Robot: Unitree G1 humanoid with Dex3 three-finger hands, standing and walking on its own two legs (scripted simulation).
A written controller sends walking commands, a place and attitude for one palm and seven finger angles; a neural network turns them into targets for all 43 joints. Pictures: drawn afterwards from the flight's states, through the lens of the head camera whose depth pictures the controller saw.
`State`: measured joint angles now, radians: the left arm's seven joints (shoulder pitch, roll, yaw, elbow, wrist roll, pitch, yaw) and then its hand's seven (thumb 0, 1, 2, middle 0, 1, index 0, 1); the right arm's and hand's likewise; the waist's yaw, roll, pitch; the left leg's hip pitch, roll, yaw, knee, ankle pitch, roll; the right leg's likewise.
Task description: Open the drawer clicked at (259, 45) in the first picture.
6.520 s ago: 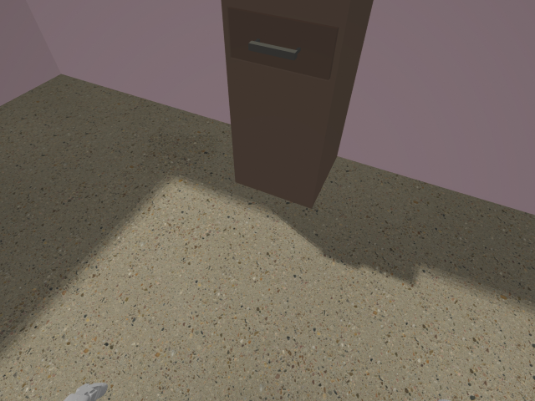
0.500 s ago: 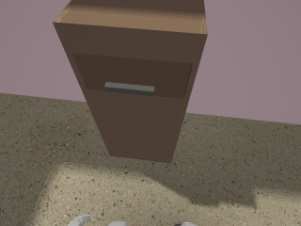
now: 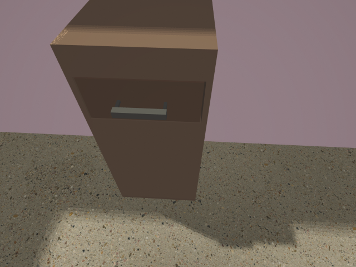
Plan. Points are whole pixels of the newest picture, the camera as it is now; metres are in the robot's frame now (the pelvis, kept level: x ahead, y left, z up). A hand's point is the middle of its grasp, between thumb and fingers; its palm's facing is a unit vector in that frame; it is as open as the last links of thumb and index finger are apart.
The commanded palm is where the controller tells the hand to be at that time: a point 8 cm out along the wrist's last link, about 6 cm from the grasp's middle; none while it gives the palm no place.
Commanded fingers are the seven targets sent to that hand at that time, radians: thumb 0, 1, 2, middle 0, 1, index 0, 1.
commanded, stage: come to a stop and stand still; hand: left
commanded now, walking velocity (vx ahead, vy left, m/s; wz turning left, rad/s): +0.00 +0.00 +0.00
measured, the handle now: (140, 108) +0.56 +0.14 +0.00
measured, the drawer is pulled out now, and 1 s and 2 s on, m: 0.00 0.00 0.00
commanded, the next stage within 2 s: look again from close up in 0.44 s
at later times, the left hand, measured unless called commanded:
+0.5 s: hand out of the picture -0.01 +0.11 -0.17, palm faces +0.08 -0.98 -0.17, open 7.3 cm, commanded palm none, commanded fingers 0.00 0.90 0.90 -0.20 -0.30 -0.20 -0.30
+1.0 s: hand out of the picture +0.01 +0.20 -0.18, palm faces +0.02 -0.98 -0.22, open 7.3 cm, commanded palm none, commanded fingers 0.00 0.90 0.90 -0.20 -0.30 -0.20 -0.30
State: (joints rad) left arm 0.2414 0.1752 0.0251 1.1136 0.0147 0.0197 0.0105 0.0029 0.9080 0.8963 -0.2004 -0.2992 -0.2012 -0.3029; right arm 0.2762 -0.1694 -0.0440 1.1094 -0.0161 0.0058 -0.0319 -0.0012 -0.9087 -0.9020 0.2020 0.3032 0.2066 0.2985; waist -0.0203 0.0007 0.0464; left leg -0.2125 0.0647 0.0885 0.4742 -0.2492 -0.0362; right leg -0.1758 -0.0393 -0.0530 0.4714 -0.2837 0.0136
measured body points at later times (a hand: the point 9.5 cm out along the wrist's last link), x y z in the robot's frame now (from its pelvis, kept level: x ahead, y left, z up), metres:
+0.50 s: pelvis +0.01 -0.04 +0.00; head +0.02 -0.05 +0.45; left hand -0.02 +0.17 -0.16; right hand +0.00 -0.25 -0.17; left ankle +0.00 +0.14 -0.74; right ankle -0.02 -0.12 -0.74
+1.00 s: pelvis +0.01 +0.02 +0.00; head +0.02 +0.02 +0.45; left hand +0.01 +0.26 -0.16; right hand +0.03 -0.21 -0.16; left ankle -0.01 +0.11 -0.74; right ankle -0.02 -0.12 -0.74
